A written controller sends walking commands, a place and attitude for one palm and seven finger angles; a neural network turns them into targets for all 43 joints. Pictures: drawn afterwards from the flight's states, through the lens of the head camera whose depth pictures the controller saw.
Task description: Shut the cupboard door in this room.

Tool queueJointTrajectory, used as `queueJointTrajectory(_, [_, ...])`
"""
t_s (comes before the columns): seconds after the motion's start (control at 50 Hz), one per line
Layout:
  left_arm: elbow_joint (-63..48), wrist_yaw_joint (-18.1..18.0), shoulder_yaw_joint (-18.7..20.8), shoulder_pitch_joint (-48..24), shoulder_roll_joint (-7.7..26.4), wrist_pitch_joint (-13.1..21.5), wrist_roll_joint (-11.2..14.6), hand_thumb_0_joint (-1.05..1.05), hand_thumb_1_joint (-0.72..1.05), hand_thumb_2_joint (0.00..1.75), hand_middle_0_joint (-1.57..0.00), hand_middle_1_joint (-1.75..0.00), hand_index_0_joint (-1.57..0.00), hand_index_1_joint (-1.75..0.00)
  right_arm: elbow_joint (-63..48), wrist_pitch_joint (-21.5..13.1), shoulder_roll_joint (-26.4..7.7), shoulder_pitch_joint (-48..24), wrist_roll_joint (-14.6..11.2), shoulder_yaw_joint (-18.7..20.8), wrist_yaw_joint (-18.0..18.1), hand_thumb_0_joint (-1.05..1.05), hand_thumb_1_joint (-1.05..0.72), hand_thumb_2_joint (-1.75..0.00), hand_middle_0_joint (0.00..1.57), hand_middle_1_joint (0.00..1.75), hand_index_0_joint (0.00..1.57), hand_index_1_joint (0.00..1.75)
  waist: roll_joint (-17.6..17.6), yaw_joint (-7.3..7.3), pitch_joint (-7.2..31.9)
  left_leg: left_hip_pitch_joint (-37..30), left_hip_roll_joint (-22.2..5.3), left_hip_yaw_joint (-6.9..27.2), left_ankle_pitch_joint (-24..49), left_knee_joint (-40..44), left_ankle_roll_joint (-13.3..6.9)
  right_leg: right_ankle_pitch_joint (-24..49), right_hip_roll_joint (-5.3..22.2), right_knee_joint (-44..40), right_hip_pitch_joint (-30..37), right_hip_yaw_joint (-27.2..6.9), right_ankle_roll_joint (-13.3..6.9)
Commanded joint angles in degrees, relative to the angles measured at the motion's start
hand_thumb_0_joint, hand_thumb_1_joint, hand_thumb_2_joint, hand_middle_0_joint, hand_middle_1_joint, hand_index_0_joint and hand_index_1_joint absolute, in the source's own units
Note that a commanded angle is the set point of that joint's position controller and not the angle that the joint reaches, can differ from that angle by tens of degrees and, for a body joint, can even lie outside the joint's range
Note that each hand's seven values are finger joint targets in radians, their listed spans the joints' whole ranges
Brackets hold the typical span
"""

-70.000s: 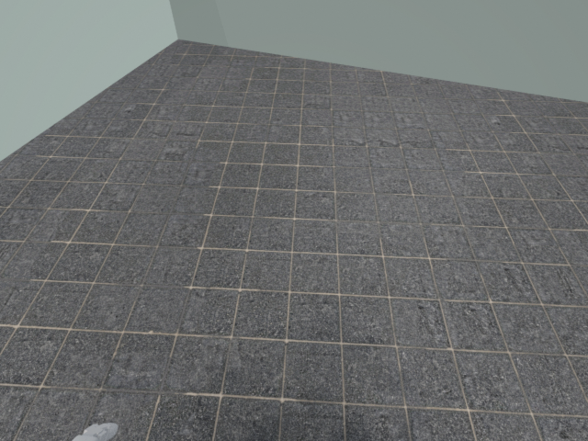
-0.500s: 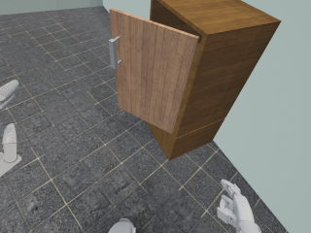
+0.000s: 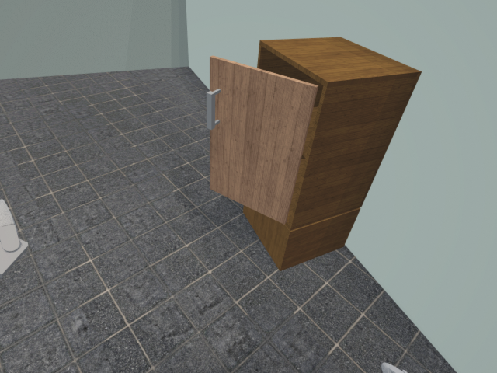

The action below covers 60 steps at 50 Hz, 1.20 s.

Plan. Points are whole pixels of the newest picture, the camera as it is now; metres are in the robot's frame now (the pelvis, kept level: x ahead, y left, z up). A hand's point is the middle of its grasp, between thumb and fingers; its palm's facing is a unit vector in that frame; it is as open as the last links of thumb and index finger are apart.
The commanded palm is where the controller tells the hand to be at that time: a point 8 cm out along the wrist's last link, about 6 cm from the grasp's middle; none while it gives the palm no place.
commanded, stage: stop stepping back and stand still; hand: left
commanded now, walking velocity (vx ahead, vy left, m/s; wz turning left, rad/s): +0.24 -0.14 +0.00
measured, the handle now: (214, 109) +0.99 +0.21 -0.02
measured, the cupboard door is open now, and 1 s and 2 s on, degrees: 34 34 34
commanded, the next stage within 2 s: let the arm hang, fingers relaxed in 1.82 s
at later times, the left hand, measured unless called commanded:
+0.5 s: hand out of the picture +0.09 +0.29 +0.18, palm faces +0.58 -0.71 -0.40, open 7.4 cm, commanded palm +0.03 +0.31 +0.18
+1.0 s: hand out of the picture +0.14 +0.33 +0.16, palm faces +0.51 -0.75 -0.44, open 7.4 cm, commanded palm +0.07 +0.35 +0.18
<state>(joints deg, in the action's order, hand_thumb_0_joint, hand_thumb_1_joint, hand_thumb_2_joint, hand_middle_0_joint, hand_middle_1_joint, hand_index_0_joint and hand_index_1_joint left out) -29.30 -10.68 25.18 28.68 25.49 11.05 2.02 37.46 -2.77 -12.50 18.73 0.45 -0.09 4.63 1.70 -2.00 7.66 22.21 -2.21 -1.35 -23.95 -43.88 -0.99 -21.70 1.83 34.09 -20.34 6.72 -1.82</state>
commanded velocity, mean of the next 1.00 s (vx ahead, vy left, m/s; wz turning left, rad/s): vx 0.10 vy -0.01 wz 0.00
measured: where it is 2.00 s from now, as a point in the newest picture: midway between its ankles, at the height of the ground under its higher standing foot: outside the picture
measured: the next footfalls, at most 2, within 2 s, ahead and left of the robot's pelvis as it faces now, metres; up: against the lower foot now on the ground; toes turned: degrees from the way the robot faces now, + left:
left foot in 0.02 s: +0.06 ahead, +0.12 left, +0.00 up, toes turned +3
right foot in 0.26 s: -0.02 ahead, -0.07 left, +0.00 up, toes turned +1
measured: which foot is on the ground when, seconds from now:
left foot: up 0.00-0.00, down 0.02-0.26, up 0.28-0.58, down 0.60-1.00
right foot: down 0.00-0.02, up 0.04-0.24, down 0.26-1.00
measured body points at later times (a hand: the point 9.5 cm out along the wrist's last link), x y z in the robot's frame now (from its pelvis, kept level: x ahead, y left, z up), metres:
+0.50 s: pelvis -0.08 +0.00 +0.01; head -0.12 -0.01 +0.46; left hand +0.05 +0.32 +0.20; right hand +0.06 -0.25 -0.09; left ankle -0.03 +0.15 -0.68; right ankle -0.07 -0.08 -0.73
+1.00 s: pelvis -0.04 +0.04 +0.00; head -0.04 +0.05 +0.45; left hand +0.10 +0.36 +0.19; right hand +0.13 -0.17 -0.09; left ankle -0.05 +0.16 -0.73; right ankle -0.06 -0.07 -0.73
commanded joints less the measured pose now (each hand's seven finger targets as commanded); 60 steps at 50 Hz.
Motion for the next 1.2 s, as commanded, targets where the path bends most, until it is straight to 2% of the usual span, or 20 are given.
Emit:
queueJointTrajectory(0.0, [-4.1,-0.6,0.4,-15.9,6.8,0.9,-0.8,0.00,0.90,0.90,-0.20,-0.30,-0.20,-0.30,-10.0,-5.6,-9.5,-7.3,-1.1,2.8,1.7,0.00,-0.90,-0.90,0.20,0.30,0.20,0.30,-20.2,4.49,-11.5,-3.4,-12.4,24.9,-22.9,31.7,-7.5,-8.5,-3.3,16.5,-13.0,-1.4,2.4])
queueJointTrajectory(0.04, [-5.0,1.2,2.7,-5.6,7.9,0.9,-0.7,0.00,0.90,0.90,-0.20,-0.30,-0.20,-0.30,-10.4,-5.5,-7.3,-10.0,-0.9,2.6,-0.3,0.00,-0.90,-0.90,0.20,0.30,0.20,0.30,-16.2,3.18,-8.5,7.5,-15.2,30.9,-29.4,37.7,-8.5,-2.7,-3.8,34.4,-8.6,-5.6,2.7])
queueJointTrajectory(0.08, [-14.4,1.7,5.4,-5.0,10.8,1.6,-1.1,0.00,0.90,0.90,-0.20,-0.30,-0.20,-0.30,-11.1,-5.4,-6.6,-12.1,-0.8,2.8,-1.7,0.00,-0.90,-0.90,0.20,0.30,0.20,0.30,-10.5,1.85,-7.6,9.7,-14.1,24.5,-25.0,37.1,-7.4,1.4,-2.6,33.1,-6.9,-5.8,1.9])
queueJointTrajectory(0.18, [-16.9,0.0,8.1,-0.5,12.6,1.6,-0.8,0.00,0.90,0.90,-0.20,-0.30,-0.20,-0.30,-10.2,-4.0,-6.2,-11.9,0.7,2.3,-0.8,0.00,-0.90,-0.90,0.20,0.30,0.20,0.30,-18.8,1.90,-4.7,16.3,-7.7,8.4,-19.4,27.5,-2.4,-8.7,-6.5,-1.5,19.8,1.0,-1.1])
queueJointTrajectory(0.2, [-15.0,0.1,7.7,-0.4,11.4,1.3,-0.9,0.00,0.90,0.90,-0.20,-0.30,-0.20,-0.30,-9.4,-3.8,-5.5,-11.3,0.7,2.2,-0.8,0.00,-0.90,-0.90,0.20,0.30,0.20,0.30,-13.2,1.38,-4.6,19.4,-4.1,4.8,-16.1,17.2,-1.1,-9.6,-3.5,-8.9,23.5,-3.1,-2.8])
queueJointTrajectory(0.22, [-13.3,0.0,8.7,-1.7,12.1,1.3,-1.0,0.00,0.90,0.90,-0.20,-0.30,-0.20,-0.30,-8.9,-3.3,-4.8,-10.4,0.3,2.6,-1.0,0.00,-0.90,-0.90,0.20,0.30,0.20,0.30,-1.0,1.43,-5.5,23.4,0.1,-0.5,-9.0,-2.2,-0.1,-14.3,7.0,-17.0,21.7,-19.3,-7.4])
queueJointTrajectory(0.24, [-13.3,-0.1,10.5,-5.2,14.6,2.0,-0.3,0.00,0.90,0.90,-0.20,-0.30,-0.20,-0.30,-8.7,-3.4,-5.4,-10.4,0.0,3.2,-0.9,0.00,-0.90,-0.90,0.20,0.30,0.20,0.30,7.8,1.75,-6.5,27.4,1.8,0.2,-2.9,-18.8,0.8,-17.3,20.0,-26.2,17.2,-39.8,-13.1])
queueJointTrajectory(0.26, [-12.3,-0.2,11.8,-8.5,15.1,3.5,-0.3,0.00,0.90,0.90,-0.20,-0.30,-0.20,-0.30,-7.1,-4.2,-6.2,-8.8,0.8,3.6,-0.8,0.00,-0.90,-0.90,0.20,0.30,0.20,0.30,3.9,3.41,-5.9,25.4,-0.6,3.1,2.4,-24.8,1.7,-10.7,20.3,-24.9,13.8,-36.1,-13.6])
queueJointTrajectory(0.28, [-9.1,-0.3,9.8,-8.4,12.6,3.2,-0.9,0.00,0.90,0.90,-0.20,-0.30,-0.20,-0.30,-7.0,-4.3,-5.8,-8.9,0.2,3.7,-0.9,0.00,-0.90,-0.90,0.20,0.30,0.20,0.30,2.2,3.42,-3.9,22.9,-1.3,4.4,1.0,-25.7,1.3,-22.0,19.6,-25.0,9.0,-37.5,-13.2])
queueJointTrajectory(0.32, [-1.2,0.5,4.5,-2.9,7.2,2.5,-0.4,0.00,0.90,0.90,-0.20,-0.30,-0.20,-0.30,-7.3,-3.3,-6.1,-8.6,-0.2,3.5,-0.4,0.00,-0.90,-0.90,0.20,0.30,0.20,0.30,-1.0,3.39,-10.8,20.7,-2.7,3.1,6.3,-23.2,1.6,-23.4,16.2,-25.5,2.1,-30.1,-11.0])
queueJointTrajectory(0.36, [1.1,0.7,2.8,-5.4,6.8,2.8,-0.4,0.00,0.90,0.90,-0.20,-0.30,-0.20,-0.30,-6.9,-3.0,-6.2,-9.7,-0.3,2.8,-0.1,0.00,-0.90,-0.90,0.20,0.30,0.20,0.30,0.7,3.06,-12.9,18.0,-2.7,0.8,8.5,-19.5,1.5,-19.0,14.0,-25.7,-0.3,-22.3,-8.6])
queueJointTrajectory(0.46, [-4.7,-0.3,1.6,-8.9,8.0,2.9,-1.1,0.00,0.90,0.90,-0.20,-0.30,-0.20,-0.30,-8.3,-4.6,-5.7,-10.5,-0.1,2.8,1.4,0.00,-0.90,-0.90,0.20,0.30,0.20,0.30,7.4,2.07,-9.5,4.0,-1.2,-4.7,5.5,-0.7,0.3,-19.1,12.0,-24.0,-0.5,-16.4,-7.1])
queueJointTrajectory(0.54, [-11.6,-1.5,4.6,-7.3,9.8,3.5,-0.6,0.00,0.90,0.90,-0.20,-0.30,-0.20,-0.30,-9.0,-5.8,-5.7,-10.1,0.3,2.9,2.1,0.00,-0.90,-0.90,0.20,0.30,0.20,0.30,0.3,2.09,-5.3,-9.9,0.3,-6.2,5.9,15.7,-0.5,-12.5,8.0,-15.2,1.7,-12.3,-4.9])
queueJointTrajectory(0.6, [-14.2,-1.6,6.4,-5.7,9.9,4.1,-0.3,0.00,0.90,0.90,-0.20,-0.30,-0.20,-0.30,-10.5,-5.6,-8.4,-9.8,-0.5,3.4,1.8,0.00,-0.90,-0.90,0.20,0.30,0.20,0.30,-14.6,2.04,-3.5,-14.5,-12.0,13.4,14.9,24.0,-5.4,3.2,-1.4,4.2,-1.2,-4.5,1.5])
queueJointTrajectory(0.66, [-10.4,-0.5,7.3,-3.0,9.5,3.6,-0.6,0.00,0.90,0.90,-0.20,-0.30,-0.20,-0.30,-9.3,-5.8,-6.0,-10.7,-0.4,2.2,1.0,0.00,-0.90,-0.90,0.20,0.30,0.20,0.30,-17.0,2.44,-7.6,-1.4,-11.4,9.4,2.1,26.7,-4.9,1.1,-1.1,-0.9,6.6,-3.7,2.1])
queueJointTrajectory(0.72, [-7.0,-0.1,6.3,1.0,7.3,3.4,0.0,0.00,0.90,0.90,-0.20,-0.30,-0.20,-0.30,-9.4,-6.1,-5.9,-9.6,-1.2,2.4,0.0,0.00,-0.90,-0.90,0.20,0.30,0.20,0.30,-4.4,2.38,-5.8,1.0,-4.7,1.6,5.6,18.4,-1.2,10.3,0.7,-9.3,12.6,-9.4,0.8])
queueJointTrajectory(0.76, [-7.3,-0.1,5.4,0.8,7.2,3.1,0.3,0.00,0.90,0.90,-0.20,-0.30,-0.20,-0.30,-9.2,-5.3,-5.6,-9.0,-1.3,2.7,-0.8,0.00,-0.90,-0.90,0.20,0.30,0.20,0.30,2.3,3.06,-3.2,-2.0,-1.5,-1.8,11.4,10.5,0.7,18.3,6.7,-12.0,11.5,-17.1,-2.3])
queueJointTrajectory(0.84, [-6.6,-0.4,5.4,-0.3,8.0,2.6,0.3,0.00,0.90,0.90,-0.20,-0.30,-0.20,-0.30,-9.3,-4.1,-5.1,-10.1,-1.2,2.0,-0.7,0.00,-0.90,-0.90,0.20,0.30,0.20,0.30,1.6,2.92,-1.0,-7.4,-1.8,-1.5,21.2,14.0,0.6,33.8,5.7,-7.9,12.8,-12.3,-0.8])
queueJointTrajectory(0.92, [-9.6,0.1,5.3,-2.6,8.5,2.7,0.1,0.00,0.90,0.90,-0.20,-0.30,-0.20,-0.30,-10.5,-3.5,-5.2,-11.1,-1.3,1.8,-0.2,0.00,-0.90,-0.90,0.20,0.30,0.20,0.30,-4.7,2.49,0.3,-11.9,-4.9,0.0,33.3,17.0,-0.2,30.5,1.3,-5.5,12.7,-7.0,1.8])
queueJointTrajectory(1.18, [-9.9,0.2,7.1,3.6,8.4,2.7,0.9,0.00,0.90,0.90,-0.20,-0.30,-0.20,-0.30,-11.8,-3.0,-5.5,-10.9,-1.5,2.1,-0.3,0.00,-0.90,-0.90,0.20,0.30,0.20,0.30,-7.7,2.39,-0.3,-7.3,-4.4,0.1,25.4,19.8,0.6,25.1,0.5,-8.2,14.7,-6.2,1.8])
